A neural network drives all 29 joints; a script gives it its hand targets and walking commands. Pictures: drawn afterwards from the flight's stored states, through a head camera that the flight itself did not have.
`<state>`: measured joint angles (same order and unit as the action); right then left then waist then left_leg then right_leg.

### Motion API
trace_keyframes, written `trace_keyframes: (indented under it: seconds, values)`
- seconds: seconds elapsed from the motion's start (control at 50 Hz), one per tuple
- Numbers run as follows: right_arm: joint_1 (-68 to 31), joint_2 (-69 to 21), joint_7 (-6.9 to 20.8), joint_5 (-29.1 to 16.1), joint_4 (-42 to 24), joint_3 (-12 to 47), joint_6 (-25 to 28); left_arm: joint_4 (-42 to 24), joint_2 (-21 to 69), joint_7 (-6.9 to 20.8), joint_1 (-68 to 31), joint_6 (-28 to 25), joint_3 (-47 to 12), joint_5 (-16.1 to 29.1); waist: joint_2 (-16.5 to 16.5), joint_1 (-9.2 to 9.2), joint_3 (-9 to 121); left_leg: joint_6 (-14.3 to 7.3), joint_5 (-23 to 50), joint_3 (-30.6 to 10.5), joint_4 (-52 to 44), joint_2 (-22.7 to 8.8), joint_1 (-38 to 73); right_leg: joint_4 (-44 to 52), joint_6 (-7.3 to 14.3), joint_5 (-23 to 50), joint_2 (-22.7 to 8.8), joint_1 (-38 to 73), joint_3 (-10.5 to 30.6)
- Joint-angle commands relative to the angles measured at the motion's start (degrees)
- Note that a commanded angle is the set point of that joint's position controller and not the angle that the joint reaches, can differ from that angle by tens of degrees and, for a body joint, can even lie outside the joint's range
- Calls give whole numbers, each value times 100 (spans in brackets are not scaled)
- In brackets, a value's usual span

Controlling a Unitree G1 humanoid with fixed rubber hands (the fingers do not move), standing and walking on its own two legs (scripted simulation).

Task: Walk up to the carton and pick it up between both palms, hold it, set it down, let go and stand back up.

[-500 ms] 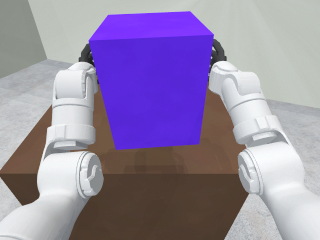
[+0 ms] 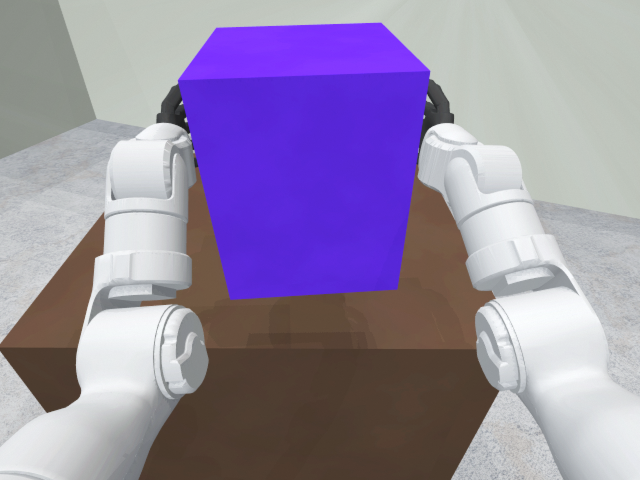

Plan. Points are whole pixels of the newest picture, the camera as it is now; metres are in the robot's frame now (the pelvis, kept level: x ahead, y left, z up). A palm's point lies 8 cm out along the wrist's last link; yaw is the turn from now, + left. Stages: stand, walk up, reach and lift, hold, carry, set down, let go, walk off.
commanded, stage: hold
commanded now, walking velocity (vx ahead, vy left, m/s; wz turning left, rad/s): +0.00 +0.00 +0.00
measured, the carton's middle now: (307, 158) +0.40 +0.00 +0.27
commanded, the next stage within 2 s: none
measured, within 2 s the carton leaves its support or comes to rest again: neither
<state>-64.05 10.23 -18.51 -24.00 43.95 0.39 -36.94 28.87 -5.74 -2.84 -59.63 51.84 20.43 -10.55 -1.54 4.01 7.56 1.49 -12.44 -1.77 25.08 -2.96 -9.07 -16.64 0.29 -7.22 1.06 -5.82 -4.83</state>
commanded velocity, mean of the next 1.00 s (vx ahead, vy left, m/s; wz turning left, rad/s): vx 0.00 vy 0.00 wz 0.00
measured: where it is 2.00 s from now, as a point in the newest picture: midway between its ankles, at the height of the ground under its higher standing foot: outside the picture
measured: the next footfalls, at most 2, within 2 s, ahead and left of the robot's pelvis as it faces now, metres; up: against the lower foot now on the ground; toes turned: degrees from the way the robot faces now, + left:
none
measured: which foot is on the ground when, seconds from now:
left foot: down 0.00-1.00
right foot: down 0.00-1.00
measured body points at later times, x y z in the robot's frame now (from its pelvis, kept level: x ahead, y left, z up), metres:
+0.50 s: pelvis +0.00 +0.00 +0.00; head -0.08 +0.01 +0.44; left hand +0.40 +0.15 +0.30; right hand +0.39 -0.14 +0.30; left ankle +0.02 +0.13 -0.75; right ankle +0.02 -0.12 -0.75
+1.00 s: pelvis +0.00 +0.00 +0.00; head -0.08 +0.01 +0.44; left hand +0.40 +0.15 +0.30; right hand +0.39 -0.14 +0.30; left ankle +0.02 +0.13 -0.75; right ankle +0.02 -0.12 -0.75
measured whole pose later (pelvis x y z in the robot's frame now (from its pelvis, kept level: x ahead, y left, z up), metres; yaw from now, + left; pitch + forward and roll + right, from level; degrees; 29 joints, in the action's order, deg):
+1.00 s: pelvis +0.00 +0.00 +0.00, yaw +0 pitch -3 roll -2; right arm -64.7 10.1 -18.5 -23.9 45.3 0.0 -37.4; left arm 30.3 -6.0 -2.8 -60.3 51.5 20.8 -10.8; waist -1.5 3.9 7.9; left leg 1.4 -12.4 -1.9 25.2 -2.9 -9.6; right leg -16.8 0.3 -7.1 1.0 -6.3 -4.7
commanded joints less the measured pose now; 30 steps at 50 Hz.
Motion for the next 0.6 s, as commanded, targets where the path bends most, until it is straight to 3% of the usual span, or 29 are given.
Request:
trace_keyframes:
  seconds: [0.0, 0.58]
  values:
    - [-5444, -4053, 818, -1008, -1919, 1168, 96, -1000, 3675, 776, -5010, -675, -1986, 1068, -147, 59, 2557, 147, 1340, -87, -372, 539, 213, -37, -272, 1105, 380, 1182, 459]
    - [-5624, -4072, 837, -966, -1829, 1070, 125, -784, 3689, 759, -5128, -724, -1923, 1090, -140, 45, 2642, 111, 1148, -92, -386, 537, 143, -22, -268, 955, 373, 1102, 466]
